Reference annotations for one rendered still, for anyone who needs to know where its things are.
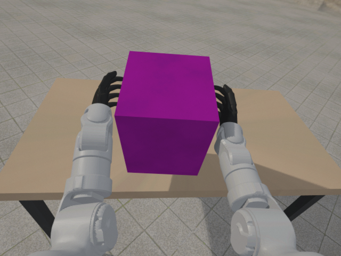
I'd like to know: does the left robot hand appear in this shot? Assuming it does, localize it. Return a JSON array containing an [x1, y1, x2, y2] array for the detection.
[[92, 71, 123, 108]]

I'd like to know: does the right robot hand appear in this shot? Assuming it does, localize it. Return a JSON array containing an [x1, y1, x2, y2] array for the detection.
[[214, 84, 238, 126]]

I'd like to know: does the carton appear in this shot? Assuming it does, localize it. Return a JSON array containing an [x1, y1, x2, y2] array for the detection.
[[114, 51, 220, 175]]

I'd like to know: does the robot right forearm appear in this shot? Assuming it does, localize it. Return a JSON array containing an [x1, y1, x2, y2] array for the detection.
[[214, 122, 296, 237]]

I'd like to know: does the table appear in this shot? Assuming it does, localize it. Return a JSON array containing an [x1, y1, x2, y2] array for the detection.
[[0, 78, 341, 239]]

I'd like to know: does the left robot upper arm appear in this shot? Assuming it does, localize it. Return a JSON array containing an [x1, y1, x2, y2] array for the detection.
[[27, 202, 118, 256]]

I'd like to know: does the right robot upper arm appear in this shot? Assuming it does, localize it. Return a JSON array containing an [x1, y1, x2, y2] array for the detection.
[[230, 207, 324, 256]]

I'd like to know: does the robot left forearm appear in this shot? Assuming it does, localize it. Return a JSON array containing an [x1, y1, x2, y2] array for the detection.
[[51, 103, 113, 246]]

